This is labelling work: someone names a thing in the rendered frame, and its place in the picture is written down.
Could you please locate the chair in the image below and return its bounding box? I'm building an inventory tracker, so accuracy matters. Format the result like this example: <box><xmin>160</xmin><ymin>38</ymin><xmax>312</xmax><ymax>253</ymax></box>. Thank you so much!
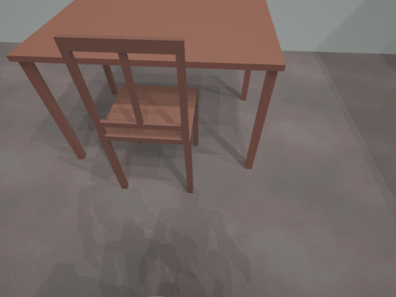
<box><xmin>53</xmin><ymin>34</ymin><xmax>199</xmax><ymax>193</ymax></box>

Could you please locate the table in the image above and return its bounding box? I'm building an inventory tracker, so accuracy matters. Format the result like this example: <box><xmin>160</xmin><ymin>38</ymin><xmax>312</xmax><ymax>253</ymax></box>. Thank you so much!
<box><xmin>6</xmin><ymin>0</ymin><xmax>286</xmax><ymax>169</ymax></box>

